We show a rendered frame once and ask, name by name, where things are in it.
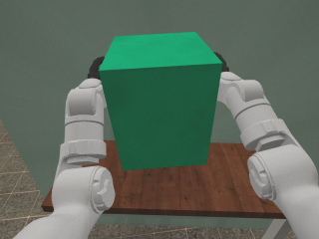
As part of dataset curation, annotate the table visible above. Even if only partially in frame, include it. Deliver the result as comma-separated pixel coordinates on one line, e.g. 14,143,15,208
41,139,292,239

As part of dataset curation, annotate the robot left hand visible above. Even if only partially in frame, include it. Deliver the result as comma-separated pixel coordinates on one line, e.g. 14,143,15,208
87,56,105,80

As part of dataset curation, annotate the carton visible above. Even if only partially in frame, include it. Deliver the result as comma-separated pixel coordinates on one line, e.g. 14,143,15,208
99,32,223,171

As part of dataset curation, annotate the right robot forearm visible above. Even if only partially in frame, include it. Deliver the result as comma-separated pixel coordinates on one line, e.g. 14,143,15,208
216,72,319,184

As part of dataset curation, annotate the robot right hand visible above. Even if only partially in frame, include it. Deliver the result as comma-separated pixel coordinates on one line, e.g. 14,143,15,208
213,52,229,73

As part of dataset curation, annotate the robot left upper arm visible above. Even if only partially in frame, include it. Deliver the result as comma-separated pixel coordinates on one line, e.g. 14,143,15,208
13,165,116,239

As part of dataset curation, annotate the robot right upper arm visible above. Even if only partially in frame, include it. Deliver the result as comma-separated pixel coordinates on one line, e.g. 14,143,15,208
247,143,319,239

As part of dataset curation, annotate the left robot forearm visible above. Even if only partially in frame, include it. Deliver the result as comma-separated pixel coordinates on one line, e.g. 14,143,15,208
51,78,107,208

